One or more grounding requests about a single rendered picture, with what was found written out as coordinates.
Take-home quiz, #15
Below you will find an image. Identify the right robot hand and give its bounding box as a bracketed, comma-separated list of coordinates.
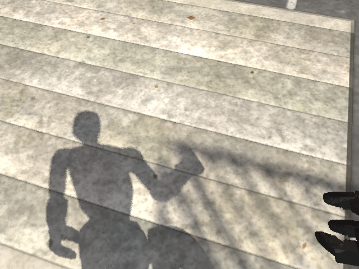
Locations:
[315, 191, 359, 266]

